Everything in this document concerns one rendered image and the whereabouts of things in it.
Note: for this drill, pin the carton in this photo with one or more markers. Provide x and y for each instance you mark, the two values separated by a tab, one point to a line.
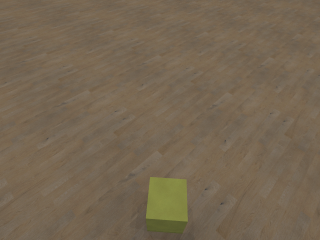
167	207

